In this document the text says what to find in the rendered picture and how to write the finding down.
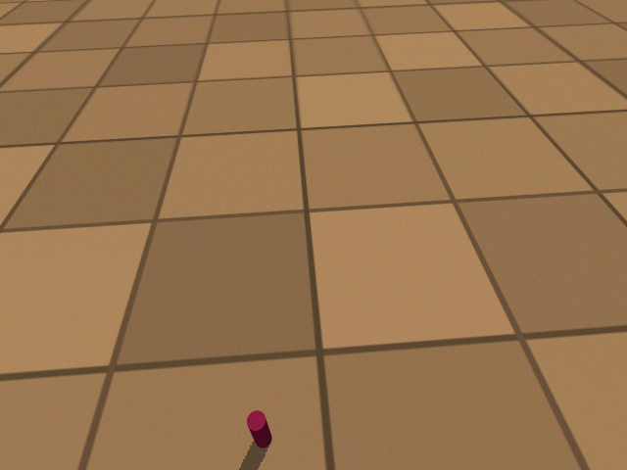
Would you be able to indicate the can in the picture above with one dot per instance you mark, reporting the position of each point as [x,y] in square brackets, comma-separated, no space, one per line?
[259,429]

